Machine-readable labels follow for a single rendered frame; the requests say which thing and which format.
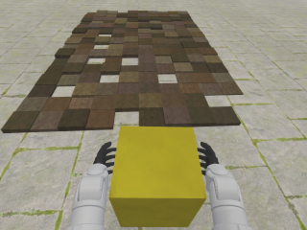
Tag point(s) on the robot left hand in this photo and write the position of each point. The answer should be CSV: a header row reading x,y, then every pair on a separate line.
x,y
102,156

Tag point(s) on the robot right hand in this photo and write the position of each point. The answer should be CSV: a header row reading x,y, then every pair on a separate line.
x,y
209,158

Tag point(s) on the robot left forearm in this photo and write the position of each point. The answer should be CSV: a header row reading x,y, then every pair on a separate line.
x,y
89,205

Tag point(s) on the robot right forearm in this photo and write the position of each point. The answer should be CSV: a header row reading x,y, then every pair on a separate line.
x,y
226,202

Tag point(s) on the carton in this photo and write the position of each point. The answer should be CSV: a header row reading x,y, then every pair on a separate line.
x,y
156,179

